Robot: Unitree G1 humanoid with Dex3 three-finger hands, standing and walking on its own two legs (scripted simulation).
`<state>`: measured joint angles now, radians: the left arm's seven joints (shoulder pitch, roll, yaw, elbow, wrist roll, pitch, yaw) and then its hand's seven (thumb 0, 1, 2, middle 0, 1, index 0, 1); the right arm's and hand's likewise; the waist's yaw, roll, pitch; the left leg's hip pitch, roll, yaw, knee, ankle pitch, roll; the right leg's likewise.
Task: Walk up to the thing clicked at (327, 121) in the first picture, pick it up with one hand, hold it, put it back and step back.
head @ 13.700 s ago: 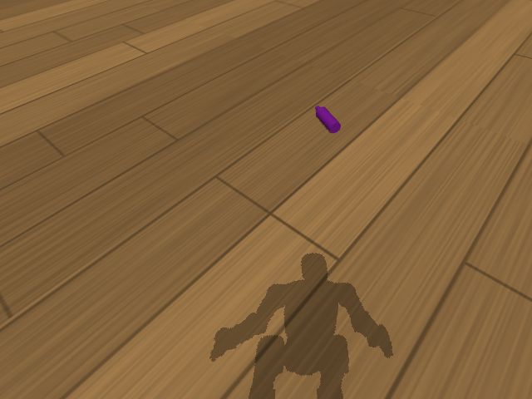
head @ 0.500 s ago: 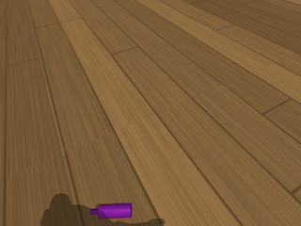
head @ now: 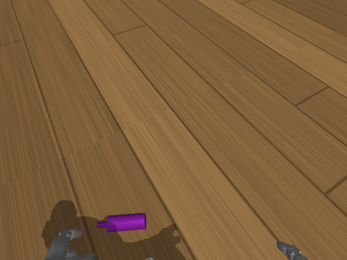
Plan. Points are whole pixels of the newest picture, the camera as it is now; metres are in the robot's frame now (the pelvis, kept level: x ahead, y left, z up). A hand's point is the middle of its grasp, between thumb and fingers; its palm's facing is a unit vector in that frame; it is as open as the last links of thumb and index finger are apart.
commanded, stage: rise first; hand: left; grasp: from above
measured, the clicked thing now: (121, 222) +0.36 +0.31 -0.71
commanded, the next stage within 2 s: none
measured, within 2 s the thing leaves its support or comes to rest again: neither
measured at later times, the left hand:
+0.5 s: hand out of the picture +0.14 +0.28 -0.23, palm faces -0.20 -0.84 -0.50, open 14.1 cm
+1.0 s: hand (96, 248) +0.21 +0.31 -0.40, palm faces -0.43 -0.45 -0.78, open 14.2 cm
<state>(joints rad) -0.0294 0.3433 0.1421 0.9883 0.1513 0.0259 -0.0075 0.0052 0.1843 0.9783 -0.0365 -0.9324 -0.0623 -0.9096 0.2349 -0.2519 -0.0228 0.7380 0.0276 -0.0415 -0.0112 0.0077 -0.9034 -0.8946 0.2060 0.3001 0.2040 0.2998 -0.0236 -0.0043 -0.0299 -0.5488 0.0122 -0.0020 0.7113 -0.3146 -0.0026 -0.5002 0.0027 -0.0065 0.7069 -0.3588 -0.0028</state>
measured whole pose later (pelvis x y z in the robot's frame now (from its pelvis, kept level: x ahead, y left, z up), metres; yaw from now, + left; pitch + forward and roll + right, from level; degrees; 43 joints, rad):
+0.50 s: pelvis +0.00 +0.01 -0.09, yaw +0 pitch +21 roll -2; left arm 0.25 0.34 0.14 0.47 0.29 0.12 0.02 0.00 -0.53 0.97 -0.07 -1.07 -0.08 -1.07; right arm 0.16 -0.24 -0.04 0.56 0.01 -0.13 0.00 0.01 -0.91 -0.90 0.21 0.30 0.20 0.30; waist -0.01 0.00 -0.14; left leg -1.08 0.02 -0.02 1.27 -0.56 0.01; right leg -1.01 0.01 -0.02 1.24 -0.60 0.01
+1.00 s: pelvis -0.06 +0.00 -0.27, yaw -3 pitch +33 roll -3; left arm -0.17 0.54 0.18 0.71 0.70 -0.21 0.11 0.00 -0.56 1.00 -0.07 -1.04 -0.07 -1.05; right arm 0.03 -0.31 -0.06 0.65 -0.01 -0.17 0.05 0.01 -0.91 -0.90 0.21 0.30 0.20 0.30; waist 0.00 0.01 -0.16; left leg -1.85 0.03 -0.05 1.92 -0.66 0.00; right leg -1.77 0.02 -0.04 1.92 -0.73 0.00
